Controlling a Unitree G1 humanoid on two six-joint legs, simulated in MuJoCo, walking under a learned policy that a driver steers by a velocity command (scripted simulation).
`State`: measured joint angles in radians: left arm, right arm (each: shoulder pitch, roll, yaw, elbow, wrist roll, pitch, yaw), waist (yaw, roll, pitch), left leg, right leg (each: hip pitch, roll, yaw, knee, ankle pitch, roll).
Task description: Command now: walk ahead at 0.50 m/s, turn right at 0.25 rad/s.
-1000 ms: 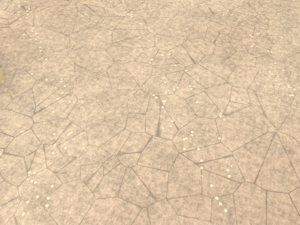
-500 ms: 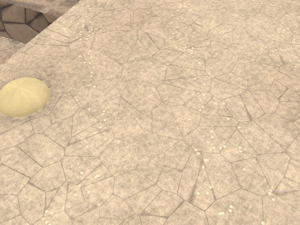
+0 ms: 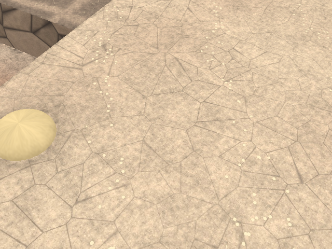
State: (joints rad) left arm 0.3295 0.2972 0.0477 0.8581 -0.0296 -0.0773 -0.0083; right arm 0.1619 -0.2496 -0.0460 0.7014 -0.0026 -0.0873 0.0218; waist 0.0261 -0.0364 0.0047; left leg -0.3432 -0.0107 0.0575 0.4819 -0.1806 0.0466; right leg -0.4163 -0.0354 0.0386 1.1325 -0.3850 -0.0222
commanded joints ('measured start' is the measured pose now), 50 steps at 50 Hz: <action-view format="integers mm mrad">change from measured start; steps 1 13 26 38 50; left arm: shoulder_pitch -12 -292 -152 -186 -92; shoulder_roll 78 3 127 162 147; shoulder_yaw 27 8 58 71 84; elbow -77 -194 -271 -303 -278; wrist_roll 1 14 14 26 13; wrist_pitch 8 24 46 103 134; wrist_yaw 3 -37 -14 39 34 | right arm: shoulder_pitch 60 144 74 -26 -58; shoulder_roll -94 -170 -174 -129 -141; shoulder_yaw -31 -55 -36 -27 -44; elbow -12 96 4 -39 -83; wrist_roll -7 -2 -2 -2 -6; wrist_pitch -23 -13 29 71 65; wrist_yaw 2 -36 -56 -64 -58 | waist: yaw -27 -94 -22 -19 -2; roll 151 67 44 -104 163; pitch -38 91 -164 -134 -63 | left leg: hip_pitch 233 319 -313 -159 191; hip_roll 271 264 83 10 282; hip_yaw -277 78 -147 -162 -294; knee -300 -326 805 332 -116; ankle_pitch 74 349 -283 -91 353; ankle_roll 162 108 -99 -135 135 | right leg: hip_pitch -247 -310 312 95 -250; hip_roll -96 -62 -187 -74 97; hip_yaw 66 -18 318 359 82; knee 23 -436 -759 -794 130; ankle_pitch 108 470 707 197 -67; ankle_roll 5 1 -285 -198 101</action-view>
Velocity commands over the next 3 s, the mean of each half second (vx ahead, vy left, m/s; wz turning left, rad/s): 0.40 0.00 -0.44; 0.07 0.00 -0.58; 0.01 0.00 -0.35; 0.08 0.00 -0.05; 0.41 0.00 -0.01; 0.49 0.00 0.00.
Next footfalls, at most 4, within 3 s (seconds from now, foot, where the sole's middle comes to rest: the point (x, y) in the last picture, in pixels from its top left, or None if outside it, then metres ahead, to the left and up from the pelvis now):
0.40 right None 0.35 -0.16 -0.77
0.88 left None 0.45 0.04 -0.77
1.28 right None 0.26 -0.16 -0.77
1.60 left None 0.41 0.03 -0.77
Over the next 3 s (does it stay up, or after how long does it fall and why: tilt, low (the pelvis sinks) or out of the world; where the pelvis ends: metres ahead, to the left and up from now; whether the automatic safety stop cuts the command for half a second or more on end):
stays up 0.69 -0.38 -0.01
